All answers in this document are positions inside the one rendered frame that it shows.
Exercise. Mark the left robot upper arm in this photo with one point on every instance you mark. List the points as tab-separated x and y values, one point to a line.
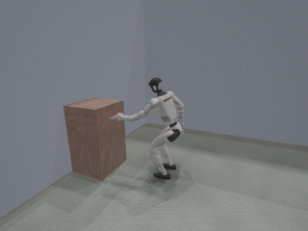
151	104

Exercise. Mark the left robot hand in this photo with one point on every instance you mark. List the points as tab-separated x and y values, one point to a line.
119	117

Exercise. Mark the right robot upper arm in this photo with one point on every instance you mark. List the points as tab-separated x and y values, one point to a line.
175	100

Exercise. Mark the robot head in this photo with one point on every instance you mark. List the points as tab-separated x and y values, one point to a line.
155	82

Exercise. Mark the robot right forearm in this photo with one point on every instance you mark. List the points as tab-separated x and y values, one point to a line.
180	115

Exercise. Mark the robot left forearm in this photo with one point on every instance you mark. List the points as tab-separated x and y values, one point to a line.
133	117

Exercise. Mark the right robot hand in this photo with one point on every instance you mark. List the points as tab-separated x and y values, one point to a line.
182	124

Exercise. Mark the drawer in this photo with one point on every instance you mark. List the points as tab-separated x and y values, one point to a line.
105	119

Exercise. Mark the cabinet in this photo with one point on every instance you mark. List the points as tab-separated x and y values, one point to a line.
94	152

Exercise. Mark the robot right shin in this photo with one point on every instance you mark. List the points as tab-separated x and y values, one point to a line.
164	151

